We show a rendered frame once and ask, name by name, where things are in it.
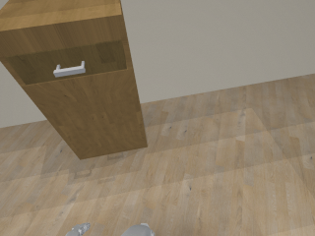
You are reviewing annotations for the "robot left thigh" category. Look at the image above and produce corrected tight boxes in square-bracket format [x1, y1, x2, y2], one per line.
[121, 224, 156, 236]

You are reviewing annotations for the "handle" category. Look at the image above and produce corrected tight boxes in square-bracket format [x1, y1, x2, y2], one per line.
[53, 61, 86, 78]

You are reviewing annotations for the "robot left hand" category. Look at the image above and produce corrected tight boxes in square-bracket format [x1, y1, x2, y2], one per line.
[65, 222, 91, 236]

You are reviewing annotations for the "cabinet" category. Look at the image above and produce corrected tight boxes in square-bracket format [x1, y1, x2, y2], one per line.
[0, 0, 148, 160]

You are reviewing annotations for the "drawer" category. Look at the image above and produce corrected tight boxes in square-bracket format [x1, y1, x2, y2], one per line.
[5, 39, 127, 85]

